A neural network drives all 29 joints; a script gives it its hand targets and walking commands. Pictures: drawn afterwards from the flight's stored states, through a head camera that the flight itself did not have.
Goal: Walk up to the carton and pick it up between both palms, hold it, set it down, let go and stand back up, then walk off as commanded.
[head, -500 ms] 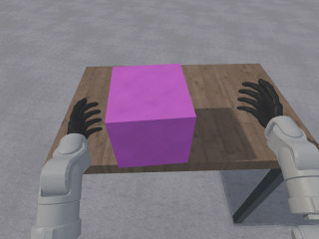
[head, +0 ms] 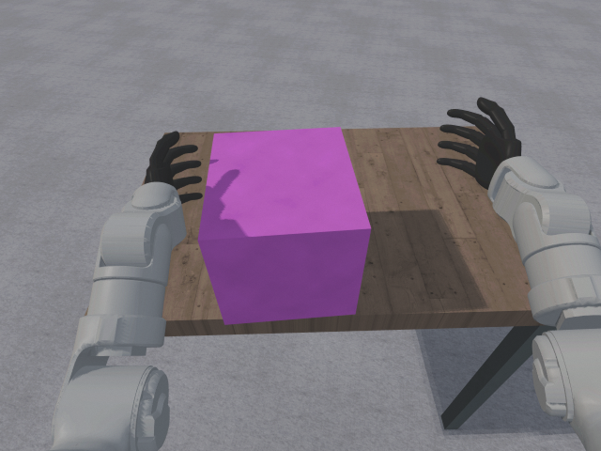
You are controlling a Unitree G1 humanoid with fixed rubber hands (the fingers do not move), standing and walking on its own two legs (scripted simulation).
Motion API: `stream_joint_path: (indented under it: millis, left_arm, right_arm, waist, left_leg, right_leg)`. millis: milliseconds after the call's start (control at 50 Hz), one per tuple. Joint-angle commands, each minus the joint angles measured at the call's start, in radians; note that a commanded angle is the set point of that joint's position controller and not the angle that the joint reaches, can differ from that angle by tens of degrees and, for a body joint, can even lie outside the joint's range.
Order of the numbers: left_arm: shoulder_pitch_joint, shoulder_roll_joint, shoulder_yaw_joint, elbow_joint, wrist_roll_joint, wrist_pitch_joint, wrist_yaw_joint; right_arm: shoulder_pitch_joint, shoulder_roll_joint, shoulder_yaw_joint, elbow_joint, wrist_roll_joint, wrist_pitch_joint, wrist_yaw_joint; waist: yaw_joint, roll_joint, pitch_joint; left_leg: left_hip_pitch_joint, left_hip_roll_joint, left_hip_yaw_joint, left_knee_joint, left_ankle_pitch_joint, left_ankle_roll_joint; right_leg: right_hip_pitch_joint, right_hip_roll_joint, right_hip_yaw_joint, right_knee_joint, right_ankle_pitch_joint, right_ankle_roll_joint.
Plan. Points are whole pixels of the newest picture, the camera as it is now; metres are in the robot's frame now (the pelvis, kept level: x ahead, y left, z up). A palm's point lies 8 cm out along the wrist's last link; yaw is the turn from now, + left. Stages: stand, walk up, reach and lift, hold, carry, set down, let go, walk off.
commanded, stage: reach and lift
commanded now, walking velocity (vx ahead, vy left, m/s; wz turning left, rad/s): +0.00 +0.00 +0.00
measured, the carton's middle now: (284, 223) +0.45 +0.04 +0.07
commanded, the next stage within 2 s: none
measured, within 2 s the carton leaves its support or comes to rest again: neither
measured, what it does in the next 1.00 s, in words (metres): stands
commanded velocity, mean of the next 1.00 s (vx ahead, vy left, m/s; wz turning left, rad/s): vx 0.00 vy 0.00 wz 0.00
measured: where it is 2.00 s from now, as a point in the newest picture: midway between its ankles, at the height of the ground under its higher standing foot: outside the picture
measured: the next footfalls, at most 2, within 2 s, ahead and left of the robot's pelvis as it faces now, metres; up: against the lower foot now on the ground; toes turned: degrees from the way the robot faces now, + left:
none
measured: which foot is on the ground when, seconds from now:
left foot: down 0.00-1.00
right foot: down 0.00-1.00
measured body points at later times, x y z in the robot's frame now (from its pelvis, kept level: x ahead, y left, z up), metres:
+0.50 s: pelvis +0.02 +0.00 +0.00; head +0.03 +0.00 +0.45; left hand +0.45 +0.20 +0.18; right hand +0.49 -0.20 +0.21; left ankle +0.01 +0.12 -0.74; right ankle -0.01 -0.09 -0.74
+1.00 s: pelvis +0.01 +0.00 +0.00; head +0.06 -0.01 +0.45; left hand +0.46 +0.19 +0.12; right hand +0.49 -0.16 +0.14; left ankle +0.01 +0.12 -0.74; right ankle -0.01 -0.09 -0.74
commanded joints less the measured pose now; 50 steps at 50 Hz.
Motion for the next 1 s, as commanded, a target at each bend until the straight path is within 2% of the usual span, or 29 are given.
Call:
stream_joint_path:
  millis: [0,40,60,80,140,220,240,280,300,320,360,380,420,460,500,520,540,620,640,660,680,720,780,800,880,900,920,940,980]
  left_arm:
    - [-0.64,0.185,0.006,-0.008,-0.008,-0.112,0.003]
    - [-0.667,0.178,0.002,0.012,-0.003,-0.133,0.002]
    - [-0.713,0.197,-0.009,0.076,-0.006,-0.131,-0.002]
    - [-0.701,0.202,-0.012,0.068,-0.001,-0.134,0.001]
    - [-0.756,0.216,-0.019,0.162,-0.016,-0.156,-0.007]
    - [-0.827,0.236,-0.027,0.153,-0.022,-0.198,0.004]
    - [-0.773,0.224,-0.013,0.187,-0.012,-0.2,0.007]
    - [-0.804,0.231,-0.008,0.19,0.0,-0.217,0.003]
    - [-0.835,0.238,-0.012,0.164,-0.003,-0.221,0.002]
    - [-0.833,0.216,-0.02,0.225,-0.004,-0.227,-0.003]
    - [-0.805,0.214,-0.022,0.284,0.001,-0.23,-0.017]
    - [-0.792,0.189,-0.037,0.28,0.006,-0.236,-0.016]
    - [-0.738,0.178,-0.038,0.31,0.015,-0.266,-0.027]
    - [-0.718,0.162,-0.03,0.25,0.024,-0.287,-0.034]
    - [-0.725,0.167,-0.007,0.35,0.02,-0.317,-0.047]
    - [-0.698,0.163,0.007,0.355,0.028,-0.319,-0.05]
    - [-0.69,0.171,0.007,0.409,0.044,-0.335,-0.065]
    - [-0.668,0.131,0.047,0.337,0.079,-0.42,-0.064]
    - [-0.619,0.109,0.034,0.357,0.064,-0.432,-0.069]
    - [-0.646,0.083,0.019,0.356,0.051,-0.456,-0.07]
    - [-0.642,0.07,0.008,0.314,0.042,-0.471,-0.067]
    - [-0.578,0.032,0.008,0.384,0.066,-0.487,-0.065]
    - [-0.522,0.017,0.041,0.462,0.097,-0.514,-0.073]
    - [-0.542,0.011,0.04,0.467,0.121,-0.524,-0.064]
    - [-0.489,0.01,0.057,0.596,0.142,-0.568,-0.077]
    - [-0.542,0.009,0.049,0.521,0.123,-0.582,-0.07]
    - [-0.57,-0.002,0.023,0.507,0.099,-0.611,-0.064]
    - [-0.569,0.01,0.035,0.501,0.092,-0.641,-0.061]
    - [-0.596,0.023,0.047,0.492,0.092,-0.673,-0.047]
  right_arm:
    - [-0.641,-0.158,0.107,-0.039,0.006,-0.062,0.006]
    - [-0.678,-0.145,0.116,0.002,0.006,-0.067,0.009]
    - [-0.706,-0.14,0.103,0.04,0.0,-0.062,0.007]
    - [-0.699,-0.156,0.105,0.049,0.01,-0.065,0.01]
    - [-0.751,-0.144,0.116,0.102,0.009,-0.069,0.011]
    - [-0.792,-0.129,0.105,0.135,0.003,-0.083,0.013]
    - [-0.767,-0.139,0.118,0.146,0.02,-0.09,0.017]
    - [-0.771,-0.135,0.112,0.176,0.019,-0.1,0.014]
    - [-0.78,-0.145,0.119,0.202,0.027,-0.1,0.016]
    - [-0.8,-0.134,0.135,0.226,0.033,-0.101,0.019]
    - [-0.762,-0.13,0.137,0.266,0.015,-0.093,0.022]
    - [-0.757,-0.135,0.115,0.301,0.004,-0.103,0.028]
    - [-0.715,-0.131,0.106,0.302,-0.013,-0.136,0.028]
    - [-0.718,-0.123,0.115,0.257,-0.016,-0.163,0.022]
    - [-0.717,-0.096,0.135,0.276,-0.03,-0.172,0.023]
    - [-0.727,-0.092,0.146,0.238,-0.029,-0.177,0.019]
    - [-0.707,-0.076,0.152,0.286,-0.03,-0.174,0.018]
    - [-0.638,-0.062,0.107,0.293,-0.088,-0.232,0.013]
    - [-0.629,-0.043,0.126,0.252,-0.087,-0.246,0.017]
    - [-0.627,-0.02,0.103,0.317,-0.106,-0.25,0.014]
    - [-0.615,-0.028,0.076,0.293,-0.13,-0.27,0.016]
    - [-0.549,0.006,0.068,0.311,-0.161,-0.287,0.019]
    - [-0.531,0.029,0.072,0.332,-0.17,-0.313,0.009]
    - [-0.539,0.004,0.057,0.346,-0.175,-0.327,0.005]
    - [-0.512,0.025,0.051,0.369,-0.188,-0.345,-0.012]
    - [-0.564,0.03,0.054,0.297,-0.18,-0.365,-0.017]
    - [-0.586,0.044,0.038,0.282,-0.189,-0.382,-0.023]
    - [-0.599,0.031,0.047,0.248,-0.176,-0.398,-0.025]
    - [-0.6,0.039,0.023,0.254,-0.187,-0.417,-0.04]
  waist:
    - [0.144,-0.114,-0.536]
    - [0.15,-0.091,-0.543]
    - [0.133,-0.103,-0.519]
    - [0.134,-0.071,-0.523]
    - [0.139,-0.103,-0.517]
    - [0.138,-0.054,-0.624]
    - [0.152,-0.068,-0.614]
    - [0.148,-0.016,-0.654]
    - [0.142,-0.027,-0.66]
    - [0.162,-0.045,-0.615]
    - [0.138,-0.048,-0.586]
    - [0.121,0.002,-0.587]
    - [0.12,-0.016,-0.586]
    - [0.134,-0.012,-0.654]
    - [0.134,-0.053,-0.602]
    - [0.154,-0.062,-0.615]
    - [0.145,-0.084,-0.558]
    - [0.128,-0.035,-0.65]
    - [0.138,-0.071,-0.659]
    - [0.119,-0.028,-0.65]
    - [0.107,-0.007,-0.702]
    - [0.114,0.001,-0.732]
    - [0.129,-0.047,-0.705]
    - [0.122,-0.03,-0.706]
    - [0.121,-0.085,-0.615]
    - [0.123,-0.084,-0.7]
    - [0.102,-0.077,-0.7]
    - [0.13,-0.091,-0.745]
    - [0.117,-0.085,-0.77]
  left_leg:
    - [0.041,0.023,-0.02,0.009,0.211,-0.015]
    - [0.058,0.03,-0.021,0.008,0.234,-0.023]
    - [0.032,0.028,-0.024,0.005,0.199,-0.023]
    - [0.058,0.031,-0.029,0.011,0.227,-0.034]
    - [0.033,0.032,-0.03,0.01,0.206,-0.03]
    - [0.051,0.033,-0.032,0.034,0.239,-0.041]
    - [0.057,0.031,-0.036,0.042,0.286,-0.044]
    - [0.065,0.03,-0.038,0.063,0.349,-0.057]
    - [0.064,0.034,-0.037,0.062,0.364,-0.058]
    - [0.056,0.031,-0.04,0.061,0.363,-0.06]
    - [0.077,0.041,-0.051,0.051,0.326,-0.058]
    - [0.105,0.045,-0.056,0.063,0.368,-0.069]
    - [0.126,0.051,-0.062,0.081,0.412,-0.072]
    - [0.154,0.051,-0.059,0.098,0.5,-0.075]
    - [0.082,0.043,-0.046,0.094,0.463,-0.064]
    - [0.076,0.044,-0.041,0.086,0.456,-0.055]
    - [0.04,0.031,-0.032,0.076,0.405,-0.046]
    - [0.097,0.044,-0.037,0.088,0.495,-0.06]
    - [0.093,0.046,-0.036,0.1,0.52,-0.055]
    - [0.13,0.053,-0.044,0.102,0.542,-0.055]
    - [0.204,0.066,-0.054,0.112,0.584,-0.059]
    - [0.249,0.078,-0.063,0.13,0.624,-0.064]
    - [0.214,0.069,-0.054,0.123,0.608,-0.047]
    - [0.208,0.076,-0.053,0.126,0.625,-0.062]
    - [0.077,0.049,-0.024,0.091,0.486,-0.045]
    - [0.08,0.048,-0.016,0.094,0.499,-0.051]
    - [0.085,0.05,-0.026,0.103,0.503,-0.051]
    - [0.074,0.052,-0.019,0.105,0.518,-0.049]
    - [0.05,0.047,-0.019,0.121,0.531,-0.05]
  right_leg:
    - [0.008,0.005,-0.001,-0.086,0.499,0.062]
    - [-0.009,0.013,-0.02,-0.08,0.504,0.058]
    - [-0.023,0.013,-0.014,-0.088,0.476,0.067]
    - [-0.026,0.012,-0.023,-0.078,0.501,0.064]
    - [-0.036,0.006,-0.021,-0.092,0.48,0.066]
    - [-0.049,0.007,-0.031,-0.074,0.489,0.068]
    - [-0.036,0.01,-0.029,-0.07,0.568,0.073]
    - [-0.039,0.008,-0.029,-0.061,0.625,0.073]
    - [-0.04,0.007,-0.04,-0.059,0.63,0.074]
    - [-0.06,0.014,-0.038,-0.055,0.624,0.08]
    - [-0.064,0.004,-0.047,-0.071,0.567,0.072]
    - [-0.099,0.006,-0.054,-0.074,0.571,0.067]
    - [-0.128,0.011,-0.073,-0.077,0.556,0.065]
    - [-0.118,0.017,-0.076,-0.064,0.651,0.068]
    - [-0.083,0.009,-0.065,-0.06,0.671,0.074]
    - [-0.067,0.008,-0.068,-0.056,0.699,0.074]
    - [-0.053,-0.003,-0.059,-0.056,0.712,0.084]
    - [-0.063,0.001,-0.08,-0.046,0.726,0.077]
    - [-0.06,0.004,-0.079,-0.042,0.761,0.077]
    - [-0.142,0.001,-0.092,-0.045,0.715,0.07]
    - [-0.221,0.003,-0.1,-0.064,0.669,0.065]
    - [-0.263,0.008,-0.11,-0.084,0.604,0.048]
    - [-0.234,0.005,-0.106,-0.088,0.636,0.056]
    - [-0.216,0.012,-0.111,-0.083,0.642,0.051]
    - [-0.085,0.005,-0.095,-0.081,0.661,0.062]
    - [-0.067,0.014,-0.097,-0.072,0.686,0.065]
    - [-0.107,0.015,-0.105,-0.064,0.682,0.065]
    - [-0.094,0.016,-0.101,-0.053,0.695,0.06]
    - [-0.081,0.013,-0.095,-0.039,0.752,0.065]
